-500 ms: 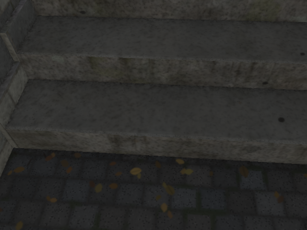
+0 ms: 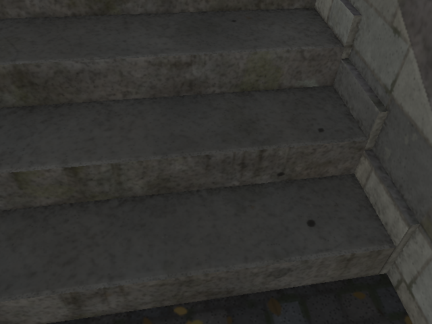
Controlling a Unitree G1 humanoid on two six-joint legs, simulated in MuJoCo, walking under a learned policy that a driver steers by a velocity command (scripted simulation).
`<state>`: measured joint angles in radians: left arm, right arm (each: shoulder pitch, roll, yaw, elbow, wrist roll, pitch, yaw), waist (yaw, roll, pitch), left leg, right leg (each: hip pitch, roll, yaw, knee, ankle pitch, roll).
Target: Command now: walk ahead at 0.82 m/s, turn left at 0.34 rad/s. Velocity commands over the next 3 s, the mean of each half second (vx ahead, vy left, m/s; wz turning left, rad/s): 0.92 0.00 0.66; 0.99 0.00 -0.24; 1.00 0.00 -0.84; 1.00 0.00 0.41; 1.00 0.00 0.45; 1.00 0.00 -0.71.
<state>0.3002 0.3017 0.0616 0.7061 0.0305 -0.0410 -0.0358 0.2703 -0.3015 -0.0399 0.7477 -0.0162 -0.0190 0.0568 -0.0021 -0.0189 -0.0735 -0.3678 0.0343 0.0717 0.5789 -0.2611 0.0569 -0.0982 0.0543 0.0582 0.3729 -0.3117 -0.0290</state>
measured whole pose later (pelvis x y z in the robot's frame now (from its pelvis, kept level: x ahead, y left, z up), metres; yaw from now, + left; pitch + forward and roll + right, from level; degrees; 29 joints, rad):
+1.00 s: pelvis +0.68 +0.31 +0.09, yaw +13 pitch +3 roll +1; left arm 0.33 0.26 0.11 0.83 0.02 -0.11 -0.04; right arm 0.11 -0.16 -0.01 0.74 -0.03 -0.06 0.02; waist 0.07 -0.05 -0.01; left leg -0.64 0.09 0.13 1.10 -0.50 0.01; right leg -0.55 0.01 0.12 1.71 0.00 -0.10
